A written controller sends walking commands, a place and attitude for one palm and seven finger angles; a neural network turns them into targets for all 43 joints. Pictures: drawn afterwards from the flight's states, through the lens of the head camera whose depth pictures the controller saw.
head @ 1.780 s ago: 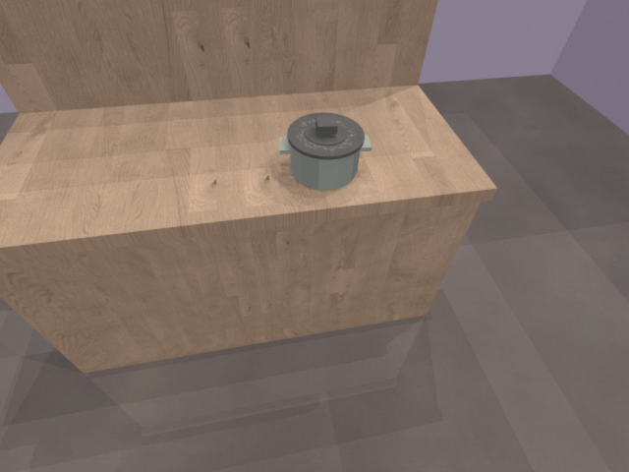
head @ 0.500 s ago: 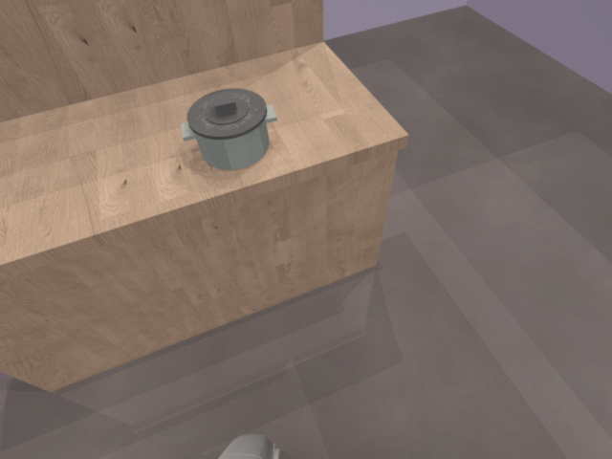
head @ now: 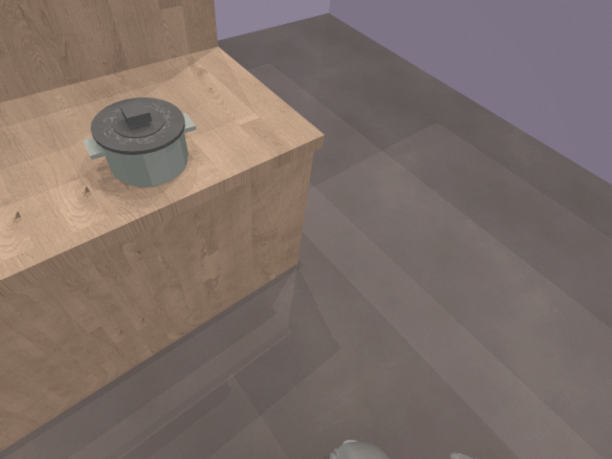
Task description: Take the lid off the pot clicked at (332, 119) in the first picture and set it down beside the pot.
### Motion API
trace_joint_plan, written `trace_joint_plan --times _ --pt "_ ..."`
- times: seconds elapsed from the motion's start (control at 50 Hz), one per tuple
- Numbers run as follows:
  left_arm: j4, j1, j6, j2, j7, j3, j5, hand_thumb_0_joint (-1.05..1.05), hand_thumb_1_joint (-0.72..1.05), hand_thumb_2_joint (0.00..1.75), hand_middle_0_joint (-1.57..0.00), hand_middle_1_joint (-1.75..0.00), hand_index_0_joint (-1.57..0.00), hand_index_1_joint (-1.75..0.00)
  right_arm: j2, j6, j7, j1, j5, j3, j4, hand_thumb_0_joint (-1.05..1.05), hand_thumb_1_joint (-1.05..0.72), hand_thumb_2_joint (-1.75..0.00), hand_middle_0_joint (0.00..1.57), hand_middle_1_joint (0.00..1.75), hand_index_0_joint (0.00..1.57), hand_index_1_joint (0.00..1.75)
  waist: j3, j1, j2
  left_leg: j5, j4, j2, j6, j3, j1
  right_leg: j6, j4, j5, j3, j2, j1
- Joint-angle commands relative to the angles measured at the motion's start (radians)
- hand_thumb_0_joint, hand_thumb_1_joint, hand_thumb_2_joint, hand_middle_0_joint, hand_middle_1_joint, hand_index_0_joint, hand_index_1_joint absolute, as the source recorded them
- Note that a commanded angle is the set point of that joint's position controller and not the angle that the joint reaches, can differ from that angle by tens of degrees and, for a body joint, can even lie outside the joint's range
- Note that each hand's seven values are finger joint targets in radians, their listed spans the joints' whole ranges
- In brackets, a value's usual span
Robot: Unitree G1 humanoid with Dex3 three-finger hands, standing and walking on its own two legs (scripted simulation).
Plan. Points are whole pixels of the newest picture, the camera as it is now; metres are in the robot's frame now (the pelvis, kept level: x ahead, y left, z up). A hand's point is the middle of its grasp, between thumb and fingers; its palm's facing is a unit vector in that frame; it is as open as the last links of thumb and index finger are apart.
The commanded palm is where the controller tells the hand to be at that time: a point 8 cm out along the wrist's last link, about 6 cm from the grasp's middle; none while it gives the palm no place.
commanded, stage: walk to a spot facing it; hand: left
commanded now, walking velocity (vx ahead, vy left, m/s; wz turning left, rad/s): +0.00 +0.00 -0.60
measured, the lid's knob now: (136, 113) +0.68 +0.41 +0.00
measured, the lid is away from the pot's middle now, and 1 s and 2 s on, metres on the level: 0.00 0.00 0.00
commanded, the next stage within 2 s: none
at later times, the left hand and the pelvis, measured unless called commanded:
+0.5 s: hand (249, 428) +0.18 +0.09 -0.15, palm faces -0.30 -0.92 -0.25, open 7.4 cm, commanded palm none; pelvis +0.00 -0.05 -0.01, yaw -18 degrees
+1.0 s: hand (233, 376) +0.26 +0.13 -0.18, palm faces -0.49 -0.86 -0.16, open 7.4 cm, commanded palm none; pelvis +0.15 -0.04 +0.00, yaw -37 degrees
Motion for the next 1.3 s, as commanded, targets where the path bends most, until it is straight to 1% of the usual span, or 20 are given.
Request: trace_joint_plan --times 0.0,0.22,0.3,0.32,0.34,0.36,0.4,0.46,0.58,0.72,0.78,0.8,0.82,0.84,0.86,0.9,0.98,1.04,1.2,1.28 --pt "-0.066 0.007 -0.004 0.039 -0.014 -0.005 -0.002 0.00 0.90 0.90 -0.20 -0.30 -0.20 -0.30 -0.168 -0.030 -0.012 0.047 0.000 -0.037 -0.063 0.00 -0.90 -0.90 0.20 0.30 0.20 0.30 -0.053 -0.027 0.208 0.405 -0.176 0.247 0.077 -0.112 0.099 0.024 0.107 0.069 -0.028 -0.060 -0.098" --pt "-0.099 -0.141 -0.002 0.000 -0.020 -0.033 -0.013 0.00 0.90 0.90 -0.20 -0.30 -0.20 -0.30 -0.228 -0.026 0.000 0.177 -0.010 -0.069 0.008 0.00 -0.90 -0.90 0.20 0.30 0.20 0.30 -0.066 -0.087 0.264 0.439 -0.122 0.346 0.119 -0.009 0.131 -0.008 -0.289 -0.023 -0.128 -0.108 0.055" --pt "-0.072 -0.052 -0.027 0.036 -0.012 -0.025 -0.010 0.00 0.90 0.90 -0.20 -0.30 -0.20 -0.30 -0.234 -0.021 0.010 0.182 -0.006 -0.080 0.020 0.00 -0.90 -0.90 0.20 0.30 0.20 0.30 -0.133 -0.045 0.163 0.357 0.082 0.310 0.019 0.085 0.052 -0.049 -0.622 0.162 -0.169 -0.067 0.318" --pt "-0.052 0.020 -0.040 0.103 -0.001 -0.012 -0.004 0.00 0.90 0.90 -0.20 -0.30 -0.20 -0.30 -0.198 -0.019 0.016 0.199 0.003 -0.073 0.014 0.00 -0.90 -0.90 0.20 0.30 0.20 0.30 -0.175 -0.013 0.014 0.164 0.256 0.265 -0.048 0.151 -0.121 -0.098 -0.720 0.307 -0.025 -0.186 0.528" --pt "-0.039 0.085 -0.046 0.220 0.018 0.014 -0.004 0.00 0.90 0.90 -0.20 -0.30 -0.20 -0.30 -0.118 -0.013 0.019 0.149 0.001 -0.050 -0.034 0.00 -0.90 -0.90 0.20 0.30 0.20 0.30 -0.167 0.021 -0.283 -0.351 0.505 0.114 -0.110 0.176 -0.392 -0.204 -0.768 0.613 0.334 -0.439 0.605" --pt "-0.035 0.118 -0.039 0.215 0.032 0.018 -0.023 0.00 0.90 0.90 -0.20 -0.30 -0.20 -0.30 -0.161 -0.001 0.006 0.082 -0.001 -0.056 -0.046 0.00 -0.90 -0.90 0.20 0.30 0.20 0.30 -0.156 0.049 -0.194 -0.365 0.623 0.109 -0.092 0.016 -0.409 -0.269 -0.751 0.699 0.319 -0.448 0.544" --pt "-0.059 0.024 -0.035 0.143 0.039 0.010 -0.022 0.00 0.90 0.90 -0.20 -0.30 -0.20 -0.30 -0.157 0.010 0.013 0.083 -0.001 -0.061 -0.029 0.00 -0.90 -0.90 0.20 0.30 0.20 0.30 -0.126 0.001 -0.142 -0.226 0.683 0.138 -0.090 -0.019 -0.442 -0.246 -0.795 0.342 0.242 -0.331 0.506" --pt "-0.072 -0.015 -0.059 0.095 0.033 -0.008 -0.019 0.00 0.90 0.90 -0.20 -0.30 -0.20 -0.30 -0.155 0.001 0.029 0.065 -0.014 -0.067 -0.018 0.00 -0.90 -0.90 0.20 0.30 0.20 0.30 -0.050 -0.029 -0.096 -0.109 0.638 0.126 -0.116 -0.012 -0.407 -0.235 -0.824 0.305 0.190 -0.274 0.402" --pt "-0.045 0.073 -0.087 0.121 0.013 0.001 -0.013 0.00 0.90 0.90 -0.20 -0.30 -0.20 -0.30 -0.133 -0.018 0.046 -0.034 -0.011 -0.073 -0.054 0.00 -0.90 -0.90 0.20 0.30 0.20 0.30 -0.016 0.001 -0.065 -0.053 0.500 0.084 -0.122 -0.007 -0.411 -0.260 -0.877 0.046 0.294 -0.248 0.372" --pt "-0.039 0.108 -0.095 0.118 0.014 0.008 -0.004 0.00 0.90 0.90 -0.20 -0.30 -0.20 -0.30 -0.110 -0.056 0.046 -0.112 0.003 -0.067 -0.110 0.00 -0.90 -0.90 0.20 0.30 0.20 0.30 -0.028 0.011 -0.096 -0.094 0.254 0.022 -0.101 -0.016 -0.274 -0.260 -0.827 0.130 0.365 -0.236 0.359" --pt "-0.044 0.060 -0.090 0.100 0.012 0.010 -0.008 0.00 0.90 0.90 -0.20 -0.30 -0.20 -0.30 -0.123 -0.073 0.029 0.028 0.006 -0.070 -0.068 0.00 -0.90 -0.90 0.20 0.30 0.20 0.30 -0.060 -0.065 -0.071 0.010 -0.006 -0.011 -0.085 0.002 0.082 -0.196 -0.681 0.164 0.304 -0.150 0.179" --pt "-0.048 0.061 -0.092 0.051 0.007 0.001 -0.011 0.00 0.90 0.90 -0.20 -0.30 -0.20 -0.30 -0.189 -0.078 0.014 0.148 0.006 -0.085 -0.030 0.00 -0.90 -0.90 0.20 0.30 0.20 0.30 -0.126 -0.114 0.068 -0.039 -0.071 0.089 -0.065 -0.092 0.327 -0.156 -0.493 0.149 0.234 -0.072 0.035" --pt "-0.069 0.073 -0.092 -0.011 -0.004 -0.008 -0.023 0.00 0.90 0.90 -0.20 -0.30 -0.20 -0.30 -0.309 -0.081 0.011 0.277 -0.013 -0.111 -0.009 0.00 -0.90 -0.90 0.20 0.30 0.20 0.30 -0.202 -0.164 0.395 -0.276 -0.193 0.420 0.022 -0.496 0.461 -0.089 -0.163 -0.158 0.065 0.051 -0.178" --pt "-0.078 0.047 -0.095 0.018 -0.005 -0.004 -0.011 0.00 0.90 0.90 -0.20 -0.30 -0.20 -0.30 -0.305 -0.071 0.011 0.282 -0.010 -0.100 -0.014 0.00 -0.90 -0.90 0.20 0.30 0.20 0.30 -0.118 -0.154 0.341 -0.410 -0.286 0.508 0.090 -0.627 0.324 -0.074 0.006 -0.156 0.013 -0.013 -0.229" --pt "-0.075 0.036 -0.093 0.030 -0.011 0.001 0.001 0.00 0.90 0.90 -0.20 -0.30 -0.20 -0.30 -0.259 -0.065 0.014 0.202 -0.014 -0.086 -0.034 0.00 -0.90 -0.90 0.20 0.30 0.20 0.30 -0.010 -0.119 0.241 -0.430 -0.316 0.474 0.108 -0.563 0.186 -0.071 0.076 -0.092 0.014 -0.073 -0.245" --pt "-0.027 0.058 -0.084 0.030 -0.029 0.003 0.010 0.00 0.90 0.90 -0.20 -0.30 -0.20 -0.30 -0.153 -0.084 0.011 0.105 -0.005 -0.051 -0.036 0.00 -0.90 -0.90 0.20 0.30 0.20 0.30 0.041 -0.054 0.186 -0.207 -0.312 0.366 0.041 -0.334 0.085 -0.060 0.138 0.079 -0.013 -0.119 -0.210" --pt "0.006 0.108 -0.051 -0.031 -0.032 -0.011 0.008 0.00 0.90 0.90 -0.20 -0.30 -0.20 -0.30 -0.105 -0.107 -0.003 0.178 0.013 -0.030 0.021 0.00 -0.90 -0.90 0.20 0.30 0.20 0.30 0.001 -0.018 0.255 0.494 -0.221 0.248 -0.080 -0.002 0.128 -0.030 0.148 0.202 -0.065 -0.098 -0.179" --pt "0.005 0.081 -0.036 -0.049 -0.028 -0.015 0.006 0.00 0.90 0.90 -0.20 -0.30 -0.20 -0.30 -0.107 -0.106 -0.011 0.223 0.013 -0.026 0.049 0.00 -0.90 -0.90 0.20 0.30 0.20 0.30 -0.019 -0.013 0.206 0.762 -0.175 0.255 -0.082 0.065 0.179 -0.023 0.126 0.220 -0.104 -0.086 -0.213" --pt "-0.059 -0.179 -0.033 -0.069 -0.033 -0.043 0.001 0.00 0.90 0.90 -0.20 -0.30 -0.20 -0.30 -0.113 -0.075 -0.016 0.318 -0.004 -0.035 0.111 0.00 -0.90 -0.90 0.20 0.30 0.20 0.30 0.024 -0.085 0.202 0.889 -0.110 0.287 0.026 0.140 0.294 -0.041 -0.253 0.212 -0.234 -0.075 -0.192" --pt "-0.052 -0.120 -0.042 -0.041 -0.022 -0.038 0.002 0.00 0.90 0.90 -0.20 -0.30 -0.20 -0.30 -0.161 -0.066 -0.014 0.291 0.000 -0.056 0.107 0.00 -0.90 -0.90 0.20 0.30 0.20 0.30 -0.051 -0.037 0.222 1.101 0.067 0.320 0.041 0.184 0.320 -0.094 -0.399 0.168 -0.252 -0.031 -0.004"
